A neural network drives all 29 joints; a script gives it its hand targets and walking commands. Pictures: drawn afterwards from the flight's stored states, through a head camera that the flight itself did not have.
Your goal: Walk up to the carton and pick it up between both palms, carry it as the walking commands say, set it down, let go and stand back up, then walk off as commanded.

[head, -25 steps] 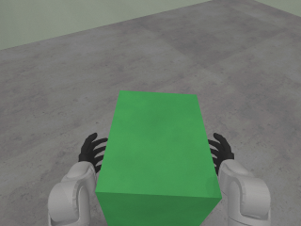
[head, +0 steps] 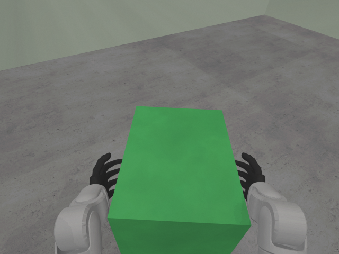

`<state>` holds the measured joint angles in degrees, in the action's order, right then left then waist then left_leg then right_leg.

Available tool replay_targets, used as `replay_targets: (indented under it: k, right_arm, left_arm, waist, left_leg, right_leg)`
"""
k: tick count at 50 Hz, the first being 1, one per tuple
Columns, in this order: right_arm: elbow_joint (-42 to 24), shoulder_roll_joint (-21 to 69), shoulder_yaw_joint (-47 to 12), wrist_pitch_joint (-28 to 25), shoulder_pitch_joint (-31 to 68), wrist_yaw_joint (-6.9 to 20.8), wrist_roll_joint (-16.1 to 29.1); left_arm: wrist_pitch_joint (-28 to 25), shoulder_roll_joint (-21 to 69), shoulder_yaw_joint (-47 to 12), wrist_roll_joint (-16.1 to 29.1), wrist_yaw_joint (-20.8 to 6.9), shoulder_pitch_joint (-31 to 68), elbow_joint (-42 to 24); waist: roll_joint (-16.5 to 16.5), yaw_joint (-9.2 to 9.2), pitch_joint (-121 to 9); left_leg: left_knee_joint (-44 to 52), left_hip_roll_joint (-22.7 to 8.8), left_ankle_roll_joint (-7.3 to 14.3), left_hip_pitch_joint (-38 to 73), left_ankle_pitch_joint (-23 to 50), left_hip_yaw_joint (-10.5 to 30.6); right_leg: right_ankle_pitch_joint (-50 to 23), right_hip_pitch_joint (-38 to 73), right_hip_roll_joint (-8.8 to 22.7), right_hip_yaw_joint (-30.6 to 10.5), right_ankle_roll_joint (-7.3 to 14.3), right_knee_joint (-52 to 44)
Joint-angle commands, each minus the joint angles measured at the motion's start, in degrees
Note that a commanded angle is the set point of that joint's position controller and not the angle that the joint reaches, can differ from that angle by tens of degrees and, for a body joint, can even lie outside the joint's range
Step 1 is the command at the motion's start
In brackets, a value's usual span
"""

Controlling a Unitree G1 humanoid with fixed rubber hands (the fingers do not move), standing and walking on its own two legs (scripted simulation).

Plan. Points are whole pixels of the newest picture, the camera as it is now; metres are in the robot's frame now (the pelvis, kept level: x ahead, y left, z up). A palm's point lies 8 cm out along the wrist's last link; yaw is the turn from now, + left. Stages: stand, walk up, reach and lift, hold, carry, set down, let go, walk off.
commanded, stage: carry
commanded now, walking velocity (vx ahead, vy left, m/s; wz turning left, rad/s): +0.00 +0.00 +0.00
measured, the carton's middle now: (175, 184) +0.29 +0.00 +0.02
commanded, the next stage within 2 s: hold in 1.88 s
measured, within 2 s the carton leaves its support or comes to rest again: neither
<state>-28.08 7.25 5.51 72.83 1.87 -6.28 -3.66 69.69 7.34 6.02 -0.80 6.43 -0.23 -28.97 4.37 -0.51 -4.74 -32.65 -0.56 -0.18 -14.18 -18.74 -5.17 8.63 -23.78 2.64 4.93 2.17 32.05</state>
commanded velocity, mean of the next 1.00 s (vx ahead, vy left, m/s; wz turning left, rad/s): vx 0.00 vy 0.00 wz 0.00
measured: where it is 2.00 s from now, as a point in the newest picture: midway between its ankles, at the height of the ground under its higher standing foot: outside the picture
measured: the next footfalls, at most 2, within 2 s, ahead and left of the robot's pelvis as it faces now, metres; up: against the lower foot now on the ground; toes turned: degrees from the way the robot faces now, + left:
none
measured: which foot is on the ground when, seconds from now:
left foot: down 0.00-1.00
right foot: down 0.00-1.00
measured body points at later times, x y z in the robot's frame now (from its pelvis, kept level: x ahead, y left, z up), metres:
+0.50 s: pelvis -0.01 +0.00 +0.00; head -0.02 +0.01 +0.45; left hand +0.25 +0.17 +0.05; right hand +0.27 -0.15 +0.06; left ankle -0.02 +0.12 -0.73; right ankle +0.09 -0.10 -0.73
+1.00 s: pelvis +0.00 +0.01 +0.00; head +0.01 +0.02 +0.45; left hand +0.27 +0.19 +0.03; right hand +0.29 -0.13 +0.03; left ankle -0.02 +0.12 -0.73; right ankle +0.09 -0.10 -0.73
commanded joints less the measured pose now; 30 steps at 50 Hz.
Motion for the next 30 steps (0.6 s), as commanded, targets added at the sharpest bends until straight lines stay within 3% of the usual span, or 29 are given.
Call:
replay_targets:
  k: [1,2,3,4,5,6,7,8,9,10,11,12,13,14,15,16,17,18,19,20,21,22,24,25,26,27,29,30]
  right_arm:
    - [0.3,40.0,-32.3,-5.1,25.0,6.3,13.6]
    - [3.7,39.3,-30.9,-5.9,25.7,6.6,12.5]
    - [10.8,33.6,-26.3,-6.9,24.5,6.4,8.9]
    - [4.3,37.1,-29.4,-7.8,27.8,6.4,11.0]
    - [4.2,37.0,-29.8,-8.1,27.1,6.6,10.9]
    - [0.0,39.1,-32.4,-8.3,28.1,6.2,12.6]
    - [11.6,32.0,-25.0,-10.5,29.7,6.3,7.3]
    - [9.5,35.4,-27.3,-11.9,29.7,6.3,8.5]
    - [8.1,35.2,-27.6,-13.0,31.0,6.3,8.7]
    - [2.4,38.5,-30.3,-13.8,32.4,6.1,10.2]
    - [2.3,39.4,-31.1,-14.2,32.4,6.0,10.5]
    - [1.5,40.5,-31.9,-15.0,33.0,5.9,11.0]
    - [9.7,35.9,-27.4,-16.6,33.5,6.0,7.9]
    - [7.2,38.4,-29.6,-17.1,32.9,6.0,9.3]
    - [7.1,37.8,-28.9,-18.1,33.5,5.9,8.8]
    - [7.0,39.0,-29.9,-18.3,31.7,5.9,9.2]
    - [5.5,38.9,-30.5,-18.8,32.3,6.0,9.3]
    - [10.2,36.9,-28.5,-18.9,29.8,6.2,7.7]
    - [10.0,38.4,-29.1,-19.2,29.5,6.2,8.5]
    - [7.2,39.6,-31.2,-18.5,27.9,6.2,10.0]
    - [16.0,35.5,-25.8,-19.4,28.2,6.4,6.4]
    - [13.3,36.9,-27.1,-19.6,27.4,6.7,7.6]
    - [16.9,35.2,-24.7,-20.4,26.7,6.9,5.8]
    - [10.4,38.3,-28.1,-20.2,25.8,7.0,8.3]
    - [12.7,36.5,-26.4,-20.3,25.0,7.0,7.5]
    - [15.8,35.6,-24.5,-20.9,26.0,7.1,6.3]
    - [10.3,39.4,-27.5,-20.8,26.6,7.3,8.4]
    - [24.4,31.3,-19.6,-22.3,25.9,7.6,2.5]
  left_arm:
    - [-1.1,38.2,-35.4,10.5,-6.6,28.8,-1.1]
    - [-2.0,37.1,-34.1,9.3,-6.7,30.0,1.5]
    - [-2.8,32.1,-29.5,5.9,-6.8,27.8,10.0]
    - [-3.7,35.9,-32.4,8.1,-6.6,30.5,4.4]
    - [-4.2,35.6,-32.7,8.3,-6.9,30.7,3.8]
    - [-4.3,37.6,-34.2,9.8,-6.7,30.5,0.8]
    - [-6.1,30.9,-26.1,4.6,-7.4,29.1,15.0]
    - [-7.6,33.8,-28.3,6.1,-7.4,30.8,11.5]
    - [-8.5,34.6,-28.3,6.3,-7.8,30.3,12.5]
    - [-9.0,38.6,-31.3,8.9,-8.1,31.8,7.6]
    - [-9.8,39.0,-30.9,9.2,-8.2,31.7,7.4]
    - [-10.8,39.8,-31.3,9.7,-8.3,32.0,6.0]
    - [-12.3,34.8,-25.5,5.7,-8.6,30.4,15.5]
    - [-13.2,37.2,-27.4,7.3,-8.5,31.1,11.7]
    - [-14.0,37.3,-27.2,7.2,-8.7,31.2,13.2]
    - [-14.7,37.3,-28.4,7.8,-8.8,31.7,10.0]
    - [-15.2,37.4,-29.0,7.6,-8.8,31.7,9.4]
    - [-15.4,35.5,-27.6,6.4,-9.0,30.2,13.6]
    - [-15.8,36.1,-28.6,6.8,-8.9,30.8,11.9]
    - [-15.3,37.3,-31.5,8.4,-8.4,30.8,6.8]
    - [-15.9,33.2,-27.0,4.9,-8.4,31.8,15.5]
    - [-16.2,34.4,-29.4,6.0,-8.3,31.5,10.9]
    - [-17.0,33.2,-28.2,4.7,-8.4,32.4,14.0]
    - [-16.5,36.9,-33.0,7.3,-8.2,32.7,6.9]
    - [-16.5,35.0,-31.8,6.6,-8.1,31.7,8.9]
    - [-16.9,33.8,-30.0,5.5,-8.3,32.7,11.8]
    - [-16.6,37.9,-34.2,8.1,-8.4,34.9,5.5]
    - [-17.9,29.9,-25.7,2.1,-8.8,32.2,21.4]
  waist:
    - [-8.1,0.52,-9.8]
    - [-6.3,0.52,-9.4]
    - [-6.3,0.59,-8.2]
    - [-4.5,0.46,-9.2]
    - [-3.0,0.66,-7.6]
    - [-2.7,0.48,-7.5]
    - [-1.3,0.48,-7.9]
    - [0.6,0.57,-6.6]
    - [-0.4,0.54,-7.0]
    - [0.0,0.51,-7.9]
    - [2.7,0.39,-9.9]
    - [3.2,0.33,-12.2]
    - [3.5,0.43,-12.7]
    - [4.2,0.45,-14.2]
    - [4.0,0.51,-14.8]
    - [3.5,0.47,-16.2]
    - [4.0,0.48,-15.8]
    - [3.1,0.56,-14.3]
    - [2.4,0.47,-13.9]
    - [-0.4,0.48,-12.0]
    - [-1.9,0.62,-11.3]
    - [-5.4,0.52,-12.5]
    - [-5.9,0.4,-13.5]
    - [-8.8,0.37,-13.4]
    - [-10.1,0.31,-14.6]
    - [-8.9,0.36,-14.8]
    - [-10.6,0.45,-15.4]
    - [-7.1,0.29,-16.0]
  left_leg:
    - [11.7,-6.2,1.1,-9.3,-6.0,6.1]
    - [11.1,-5.5,0.8,-7.7,-4.2,5.7]
    - [11.2,-5.5,0.8,-8.3,-5.5,5.9]
    - [10.4,-4.9,0.8,-8.4,-6.3,5.7]
    - [10.8,-4.5,0.7,-9.9,-9.4,5.7]
    - [10.5,-3.9,1.0,-9.6,-10.0,5.9]
    - [9.4,-3.8,1.0,-9.3,-10.0,5.4]
    - [8.5,-3.1,1.0,-9.2,-9.9,4.9]
    - [8.0,-3.0,0.9,-9.1,-8.5,4.8]
    - [6.8,-2.6,1.0,-8.7,-6.5,4.3]
    - [5.5,-2.7,1.4,-7.0,-3.8,4.5]
    - [3.9,-2.2,1.3,-5.7,-2.3,3.4]
    - [3.7,-2.7,1.4,-5.3,-1.2,3.9]
    - [2.7,-2.8,1.3,-4.8,-0.2,3.8]
    - [1.6,-2.1,1.0,-4.8,0.1,2.6]
    - [1.8,-2.1,1.5,-4.1,0.3,3.5]
    - [1.6,-1.9,1.4,-4.9,-0.1,3.1]
    - [2.6,-2.2,1.4,-5.3,-0.9,3.8]
    - [4.2,-2.2,1.6,-5.7,-1.5,3.9]
    - [4.7,-2.4,1.4,-5.7,-0.4,4.1]
    - [6.3,-3.5,1.8,-6.4,-0.2,5.6]
    - [7.7,-4.0,1.9,-6.7,-1.0,6.1]
    - [8.8,-4.7,1.8,-7.3,-0.7,6.6]
    - [9.6,-5.0,1.5,-8.5,0.0,6.5]
    - [9.1,-5.2,1.7,-7.3,0.2,6.0]
    - [8.7,-5.2,1.4,-7.1,0.7,5.5]
    - [8.5,-5.7,1.5,-7.1,3.0,5.6]
    - [7.1,-5.6,1.8,-6.0,3.5,5.3]
  right_leg:
    - [10.0,8.2,6.3,-10.5,0.4,-10.4]
    - [10.2,7.3,6.7,-11.2,0.4,-11.2]
    - [12.8,6.2,6.8,-11.6,0.3,-12.3]
    - [15.0,6.6,7.0,-12.2,0.3,-13.2]
    - [19.4,5.4,7.2,-12.8,0.0,-14.3]
    - [21.3,4.7,6.9,-13.0,-0.3,-15.6]
    - [22.9,4.0,7.0,-13.5,-0.5,-16.7]
    - [24.5,3.0,6.8,-13.9,-0.6,-17.5]
    - [23.8,3.0,7.1,-14.0,-0.5,-17.7]
    - [22.9,3.6,7.4,-14.3,-0.4,-17.6]
    - [20.1,4.9,7.4,-14.0,-0.2,-17.6]
    - [18.1,5.8,7.9,-13.9,0.0,-17.2]
    - [15.7,6.8,8.1,-13.7,0.3,-16.8]
    - [11.3,7.8,8.1,-13.9,0.4,-16.4]
    - [8.0,8.0,8.5,-13.7,0.5,-16.1]
    - [7.5,9.3,8.7,-13.5,0.9,-15.3]
    - [8.9,9.4,8.7,-13.4,0.9,-15.4]
    - [12.6,7.1,8.6,-14.1,1.0,-15.8]
    - [16.6,7.1,8.4,-13.3,0.9,-15.6]
    - [16.2,4.7,7.8,-13.1,0.7,-15.4]
    - [15.5,4.4,6.9,-12.0,0.6,-13.7]
    - [13.6,5.3,6.2,-10.7,0.4,-12.5]
    - [10.5,6.9,5.3,-9.8,0.6,-10.6]
    - [7.4,7.8,5.5,-9.6,0.5,-9.0]
    - [4.8,8.2,5.4,-8.8,0.2,-8.6]
    - [5.0,8.4,5.4,-8.5,0.2,-8.6]
    - [0.4,9.7,5.4,-7.5,0.0,-6.9]
    - [-0.8,10.1,5.3,-8.4,0.5,-7.1]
